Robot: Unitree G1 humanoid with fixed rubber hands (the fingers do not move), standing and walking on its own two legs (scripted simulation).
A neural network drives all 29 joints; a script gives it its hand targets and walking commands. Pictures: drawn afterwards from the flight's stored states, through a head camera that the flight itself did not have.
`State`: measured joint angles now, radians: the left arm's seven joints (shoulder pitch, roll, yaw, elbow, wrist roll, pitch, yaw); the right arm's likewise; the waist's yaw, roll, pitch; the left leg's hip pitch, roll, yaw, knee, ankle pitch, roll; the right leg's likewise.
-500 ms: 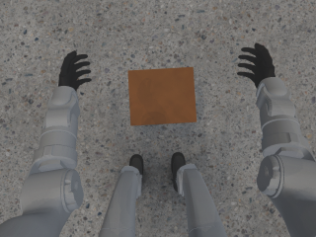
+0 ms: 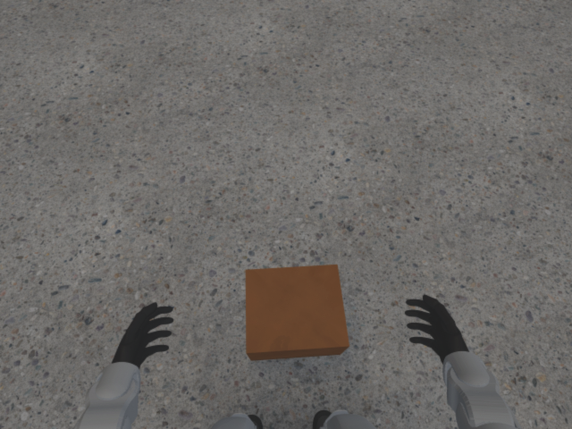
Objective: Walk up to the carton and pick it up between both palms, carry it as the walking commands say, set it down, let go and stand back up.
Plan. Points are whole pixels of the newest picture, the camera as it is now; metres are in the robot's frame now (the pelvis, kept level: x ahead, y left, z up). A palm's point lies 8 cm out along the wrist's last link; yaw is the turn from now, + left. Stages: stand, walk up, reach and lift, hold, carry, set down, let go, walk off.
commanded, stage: let go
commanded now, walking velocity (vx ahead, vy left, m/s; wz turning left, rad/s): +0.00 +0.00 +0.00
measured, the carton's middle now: (293, 313) +0.41 -0.02 -0.67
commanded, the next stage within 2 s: stand in 0.58 s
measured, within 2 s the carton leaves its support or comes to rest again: neither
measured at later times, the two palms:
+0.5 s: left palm (127, 400) +0.15 +0.22 -0.06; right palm (475, 384) +0.17 -0.24 -0.06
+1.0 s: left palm (81, 393) +0.16 +0.29 -0.07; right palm (505, 376) +0.18 -0.29 -0.06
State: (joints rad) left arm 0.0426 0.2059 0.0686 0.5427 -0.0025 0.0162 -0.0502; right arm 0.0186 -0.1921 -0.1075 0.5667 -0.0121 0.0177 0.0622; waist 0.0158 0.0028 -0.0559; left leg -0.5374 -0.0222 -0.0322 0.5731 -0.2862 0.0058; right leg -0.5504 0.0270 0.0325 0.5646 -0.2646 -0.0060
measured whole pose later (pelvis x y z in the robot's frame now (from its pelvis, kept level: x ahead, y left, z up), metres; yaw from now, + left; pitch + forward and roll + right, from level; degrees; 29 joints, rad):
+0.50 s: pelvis +0.00 -0.01 +0.01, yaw +1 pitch -5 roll +0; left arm 0.21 0.22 0.02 0.42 0.02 0.16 -0.08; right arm 0.21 -0.21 -0.05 0.42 -0.02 0.16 0.08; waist 0.01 0.00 0.13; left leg -0.08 -0.01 -0.05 0.45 -0.28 -0.01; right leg -0.09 0.03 0.01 0.45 -0.27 -0.03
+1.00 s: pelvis +0.03 +0.00 +0.01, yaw +1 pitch +1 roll -1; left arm 0.15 0.35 0.04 0.73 0.04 0.02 0.02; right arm 0.18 -0.34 -0.04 0.70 -0.03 0.02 -0.02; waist 0.01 -0.01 0.01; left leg -0.16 -0.01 -0.05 0.47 -0.32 0.00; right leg -0.15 0.03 0.00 0.44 -0.29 -0.02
